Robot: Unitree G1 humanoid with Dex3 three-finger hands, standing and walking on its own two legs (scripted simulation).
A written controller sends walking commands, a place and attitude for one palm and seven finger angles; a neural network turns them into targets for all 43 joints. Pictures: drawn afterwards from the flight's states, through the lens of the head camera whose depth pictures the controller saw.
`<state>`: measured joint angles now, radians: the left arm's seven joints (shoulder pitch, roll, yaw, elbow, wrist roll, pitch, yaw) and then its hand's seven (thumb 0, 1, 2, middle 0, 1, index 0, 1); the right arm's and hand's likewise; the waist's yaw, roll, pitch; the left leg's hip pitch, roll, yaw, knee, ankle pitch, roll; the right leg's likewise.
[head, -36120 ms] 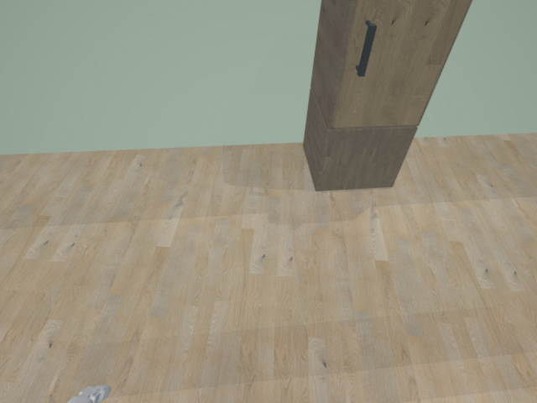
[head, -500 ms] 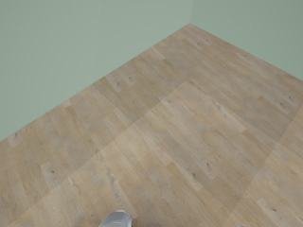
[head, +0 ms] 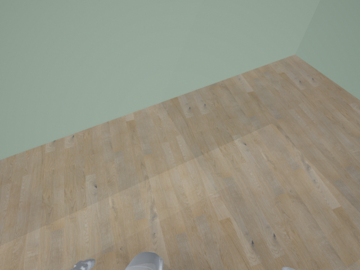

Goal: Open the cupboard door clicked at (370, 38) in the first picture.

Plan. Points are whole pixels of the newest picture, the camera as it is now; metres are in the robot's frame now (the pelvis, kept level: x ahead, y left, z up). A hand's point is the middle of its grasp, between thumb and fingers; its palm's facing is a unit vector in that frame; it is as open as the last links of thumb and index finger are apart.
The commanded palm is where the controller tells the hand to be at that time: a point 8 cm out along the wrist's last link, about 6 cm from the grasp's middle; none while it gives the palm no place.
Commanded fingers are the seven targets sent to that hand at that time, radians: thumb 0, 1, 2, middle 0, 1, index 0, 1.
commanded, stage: turn to face it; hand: left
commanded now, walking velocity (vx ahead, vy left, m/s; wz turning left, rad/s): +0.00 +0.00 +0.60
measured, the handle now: out of the picture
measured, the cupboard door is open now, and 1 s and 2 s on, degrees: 47 47 47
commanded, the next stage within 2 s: none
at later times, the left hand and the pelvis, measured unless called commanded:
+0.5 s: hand out of the picture +0.09 +0.22 -0.15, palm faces +0.28 -0.92 -0.28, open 7.4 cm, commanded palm none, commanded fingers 0.00 0.90 0.90 -0.20 -0.30 -0.20 -0.30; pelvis +0.03 -0.02 +0.00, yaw +17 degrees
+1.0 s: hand out of the picture -0.03 +0.19 -0.18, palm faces +0.59 -0.77 -0.24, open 7.4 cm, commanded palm none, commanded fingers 0.00 0.90 0.90 -0.20 -0.30 -0.20 -0.30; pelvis +0.05 -0.02 +0.00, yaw +36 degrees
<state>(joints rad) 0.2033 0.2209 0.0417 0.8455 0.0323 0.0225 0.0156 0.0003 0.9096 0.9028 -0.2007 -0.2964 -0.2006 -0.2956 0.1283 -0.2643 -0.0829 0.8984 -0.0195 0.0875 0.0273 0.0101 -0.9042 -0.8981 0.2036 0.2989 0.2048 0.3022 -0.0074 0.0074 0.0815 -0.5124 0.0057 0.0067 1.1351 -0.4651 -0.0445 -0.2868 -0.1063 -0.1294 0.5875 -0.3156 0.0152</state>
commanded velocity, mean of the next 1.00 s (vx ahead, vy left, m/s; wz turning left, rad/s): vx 0.00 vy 0.00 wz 0.60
